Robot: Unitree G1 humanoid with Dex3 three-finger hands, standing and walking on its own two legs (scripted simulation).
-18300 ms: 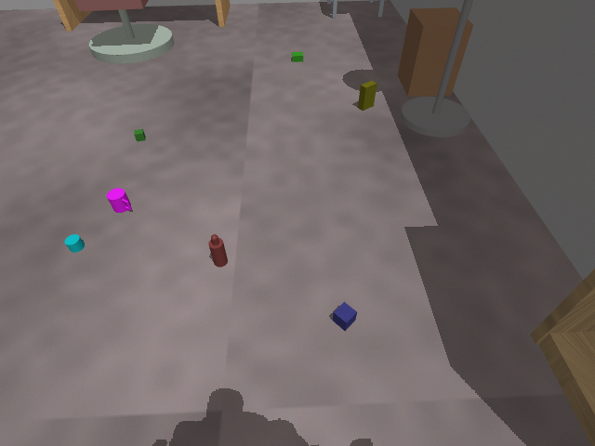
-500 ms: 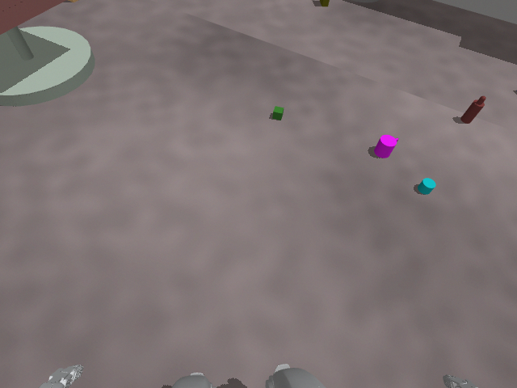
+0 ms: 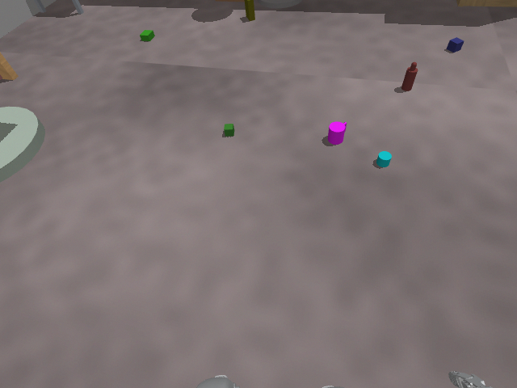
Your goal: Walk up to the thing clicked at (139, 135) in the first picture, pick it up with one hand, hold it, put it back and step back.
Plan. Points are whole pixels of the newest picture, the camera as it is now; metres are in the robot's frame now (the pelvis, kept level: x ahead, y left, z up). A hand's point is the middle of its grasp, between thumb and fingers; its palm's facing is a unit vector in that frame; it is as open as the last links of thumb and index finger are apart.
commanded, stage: walk up
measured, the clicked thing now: (229, 130) +1.48 +0.24 -0.72
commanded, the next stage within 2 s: stand in 1.22 s
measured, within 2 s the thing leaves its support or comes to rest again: neither
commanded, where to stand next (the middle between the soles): +0.06 +0.04 m, yaw -3 degrees
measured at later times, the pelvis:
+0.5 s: pelvis -0.02 +0.03 +0.00, yaw -3 degrees
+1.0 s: pelvis -0.01 +0.03 +0.01, yaw -5 degrees
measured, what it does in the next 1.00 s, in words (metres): steps on the spot: left foot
